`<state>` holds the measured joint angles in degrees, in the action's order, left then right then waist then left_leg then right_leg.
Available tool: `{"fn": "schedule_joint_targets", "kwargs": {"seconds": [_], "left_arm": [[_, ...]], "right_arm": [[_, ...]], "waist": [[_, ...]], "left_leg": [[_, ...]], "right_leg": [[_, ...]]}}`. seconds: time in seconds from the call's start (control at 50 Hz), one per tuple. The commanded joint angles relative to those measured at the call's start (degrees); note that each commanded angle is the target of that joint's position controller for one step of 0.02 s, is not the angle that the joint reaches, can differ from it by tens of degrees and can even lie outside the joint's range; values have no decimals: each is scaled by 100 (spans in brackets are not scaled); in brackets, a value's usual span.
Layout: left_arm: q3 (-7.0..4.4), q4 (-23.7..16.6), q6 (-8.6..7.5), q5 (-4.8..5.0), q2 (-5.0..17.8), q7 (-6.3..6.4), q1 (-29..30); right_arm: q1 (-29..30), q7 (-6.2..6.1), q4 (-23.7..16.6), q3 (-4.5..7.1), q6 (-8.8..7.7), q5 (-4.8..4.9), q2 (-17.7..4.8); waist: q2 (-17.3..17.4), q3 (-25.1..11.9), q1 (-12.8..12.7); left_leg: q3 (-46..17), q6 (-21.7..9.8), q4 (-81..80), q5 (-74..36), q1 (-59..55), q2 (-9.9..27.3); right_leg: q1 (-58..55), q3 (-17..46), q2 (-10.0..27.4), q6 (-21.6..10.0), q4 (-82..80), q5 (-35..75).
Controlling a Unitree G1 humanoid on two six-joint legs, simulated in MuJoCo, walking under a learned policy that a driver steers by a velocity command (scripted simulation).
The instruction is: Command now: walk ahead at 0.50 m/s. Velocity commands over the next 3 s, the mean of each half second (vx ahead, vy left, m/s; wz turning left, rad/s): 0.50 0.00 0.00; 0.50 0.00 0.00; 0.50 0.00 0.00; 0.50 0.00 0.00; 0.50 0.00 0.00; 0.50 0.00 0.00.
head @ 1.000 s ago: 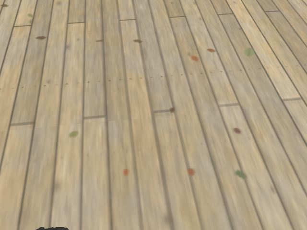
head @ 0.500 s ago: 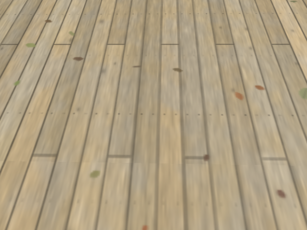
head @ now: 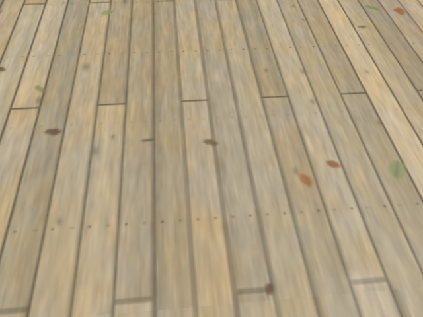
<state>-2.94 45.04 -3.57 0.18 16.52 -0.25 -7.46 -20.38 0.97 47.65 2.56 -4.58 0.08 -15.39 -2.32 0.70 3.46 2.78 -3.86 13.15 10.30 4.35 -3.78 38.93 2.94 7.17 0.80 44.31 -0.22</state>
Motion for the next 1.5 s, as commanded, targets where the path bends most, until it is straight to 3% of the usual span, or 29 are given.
{"fn": "schedule_joint_targets", "kwargs": {"seconds": [0.02, 0.14, 0.2, 0.22, 0.24, 0.28, 0.3, 0.34, 0.42, 0.54, 0.64, 0.7, 0.74, 0.76, 0.78, 0.8, 0.82, 0.86, 0.96, 1.08, 1.2, 1.26, 1.3, 1.32, 1.34, 1.36, 1.4, 1.44, 1.5], "left_arm": [[0, -427, -111, 27, 191, -68, 550], [-21, -679, -196, 68, 363, -248, 1003], [-281, -213, -213, 25, 855, -188, -558], [-401, -17, -190, -32, 1291, -124, -1602], [-459, 101, -158, 3, 1594, -147, -1778], [-233, -22, -170, 62, 825, -127, -1300], [-201, -87, -166, 21, 745, -122, -905], [-122, -123, -192, -81, 484, -132, -509], [-170, 50, -277, -19, 639, -101, -547], [-197, 337, -201, 38, 823, 6, -1006], [-231, 641, -66, 98, 908, 34, -1431], [-281, 689, 25, 107, 1020, 74, -1311], [-213, 639, 79, 65, 862, 96, -1185], [-54, 482, 19, -25, 389, 76, -1612], [66, 563, -106, -21, 42, 36, -1936], [-91, 512, -201, 138, 661, -13, -1445], [-129, 356, -259, 231, 807, -29, -979], [-159, 329, -233, 111, 708, 22, -708], [-137, 319, -2, 25, 374, 69, -642], [-64, 6, -88, 14, 180, -21, 470], [-22, -327, -176, 79, 237, -201, 1256], [-131, -215, -209, 72, 510, -237, 695], [-380, 308, -201, 1, 1031, -152, -1119], [-528, 446, -157, -53, 1613, -112, -1801], [-393, 479, -137, 34, 1173, -121, -1835], [-288, 413, -144, 65, 891, -108, -1362], [-181, 265, -151, -2, 540, -108, -556], [-120, 259, -195, -83, 350, -130, -283], [-174, 396, -264, -46, 569, -100, -422]], "right_arm": [[38, -70, -243, 238, -55, 55, -1004], [-231, -130, 60, 305, 126, 114, -1114], [-26, -175, 34, 264, 207, 97, -1043], [-99, -193, -119, 129, 197, -44, -752], [-807, -125, -170, -52, 69, -17, -98], [169, -61, -304, 150, -131, 230, -956], [446, -84, -360, 139, -157, 204, -910], [449, -90, -346, 177, -93, 89, -805], [544, -123, -382, 131, 95, 33, -523], [1676, -46, -653, 49, 25, 34, -321], [2328, 99, -918, 42, -37, 97, -400], [1984, 151, -872, 113, -73, 84, -604], [487, 81, -417, 346, -68, 46, -1026], [-290, 36, -295, 470, -52, -71, -1551], [-543, 71, -187, 458, -20, 6, -1529], [-355, 68, -219, 316, -28, 54, -1077], [123, 55, -302, 264, -34, 54, -943], [729, 68, -387, 189, -62, -49, -683], [685, 42, -193, 208, -168, -32, -740], [181, -93, 116, 226, -91, 28, -877], [-291, -140, 480, 274, 74, 88, -960], [-100, -178, 493, 322, 154, 103, -1075], [-6, -199, 379, 211, 198, 38, -851], [-654, -130, 272, 8, 84, -25, -205], [-522, -100, 359, 18, -61, 42, -333], [22, -58, 202, 156, -165, 213, -829], [584, -93, 90, 179, -198, 190, -807], [378, -121, 174, 202, -59, 103, -620], [518, -152, 110, 179, 74, 45, -435]], "waist": [[549, 226, 23], [646, 307, 10], [637, -706, -811], [-45, -1610, -1138], [-1538, -2174, -704], [-640, -1130, -941], [-187, -708, -772], [-215, -345, -433], [-140, -66, -275], [-49, 200, -639], [-83, 366, -800], [-224, 139, -497], [-70, -822, 223], [871, -1754, 245], [1901, -2275, 173], [1348, -1721, 289], [1055, -951, 177], [662, -278, -154], [626, -32, -407], [555, 223, -71], [565, 433, 95], [760, 42, -312], [477, -1194, -1106], [-832, -2064, -941], [-1089, -2344, -1029], [-756, -1425, -999], [-136, -396, -681], [-311, -190, -346], [-181, -14, -251]], "left_leg": [[-662, -764, -627, -1106, 249, 1431], [-821, -645, -42, -1714, -818, 1902], [-418, -317, 1808, -3534, -498, 1449], [-155, -97, 3631, -1926, 706, 1086], [-324, 247, 5421, 2021, 3028, 10], [-904, 99, 6027, 1809, 4009, 559], [-734, 110, 5784, 1279, 3836, 843], [-746, 184, 5308, 727, 3283, 1143], [-631, 423, 4567, 234, 3222, 1253], [-371, 494, 2510, -1489, 3139, 1032], [-393, 305, 1774, -1266, 3270, 882], [-257, 62, 1572, -649, 2649, 688], [-112, -250, 1513, -773, 434, 545], [-1951, -898, 1634, -571, -1786, 1885], [-4152, -1427, 723, 555, -2738, 2598], [-3986, -1192, 460, 1283, -2370, 2450], [-3246, -999, 309, 1085, -1555, 2297], [-2269, -869, -43, 76, -181, 1902], [-1354, -966, -597, -1007, 470, 1662], [-644, -726, -728, -1183, 271, 1393], [-695, -683, -304, -1540, -796, 1826], [-637, -517, 458, -3214, -1077, 1861], [-233, -205, 2728, -3217, 29, 1324], [-8, 253, 5028, -609, 2462, 366], [-796, 255, 5933, 2292, 3370, 67], [-939, 143, 6289, 2066, 3914, 455], [-649, 113, 5672, 1098, 3701, 989], [-687, 171, 5203, 646, 3017, 1216], [-603, 346, 4614, 180, 3092, 1290]], "right_leg": [[-297, -183, -147, 12, -820, 696], [-304, -186, -332, -298, -1544, -109], [-2702, -502, -667, -692, -1751, -225], [-4493, 728, 416, -1087, -1527, -24], [-6212, 3386, 1495, -1963, -2157, -1389], [-5342, 2831, 1214, -1556, -2728, -2027], [-4567, 2259, 1012, -1451, -2865, -1458], [-3532, 1576, 703, -1405, -3193, -607], [-2941, 873, 569, -1537, -3683, 20], [-3100, 98, 268, -1256, -3803, 197], [-3976, 182, 660, -1177, -3444, 269], [-4340, 186, 778, -1007, -2868, 1355], [-3770, -215, 285, -724, -1076, 2303], [-1901, -521, -314, -393, 1025, 567], [-399, -39, -1097, -220, 2345, -3256], [237, 427, -752, -319, 2926, -3265], [466, 240, -454, -397, 2864, -2713], [2, 119, -26, -365, 2279, -1844], [-189, 77, 160, -127, 1351, -1000], [-206, -174, -65, -30, -625, 649], [-47, -197, -254, -236, -1485, 240], [-1013, -434, -550, -492, -1650, -376], [-3823, -99, -251, -935, -1516, -110], [-6165, 2469, 1229, -1883, -1707, -902], [-6400, 3890, 1543, -2090, -2570, -1578], [-5689, 3122, 1336, -1767, -2709, -1915], [-3996, 1836, 887, -1462, -3082, -1318], [-3108, 1248, 596, -1352, -3439, -797], [-2770, 771, 545, -1483, -3754, -206]]}}
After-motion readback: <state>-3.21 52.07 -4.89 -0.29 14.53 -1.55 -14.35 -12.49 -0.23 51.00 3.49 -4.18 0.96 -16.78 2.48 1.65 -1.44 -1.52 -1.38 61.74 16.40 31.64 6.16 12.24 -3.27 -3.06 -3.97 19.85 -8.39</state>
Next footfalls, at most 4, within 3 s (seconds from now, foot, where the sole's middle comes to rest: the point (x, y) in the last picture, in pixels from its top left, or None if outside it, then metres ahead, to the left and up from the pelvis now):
0.20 right None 0.30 -0.15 -0.79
0.74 left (176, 287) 0.60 0.09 -0.79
1.30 right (238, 204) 0.90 -0.14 -0.79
1.82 left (174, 146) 1.21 0.10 -0.79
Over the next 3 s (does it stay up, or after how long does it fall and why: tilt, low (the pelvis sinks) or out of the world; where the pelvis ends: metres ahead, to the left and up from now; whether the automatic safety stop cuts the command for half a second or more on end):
stays up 1.70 0.00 -0.02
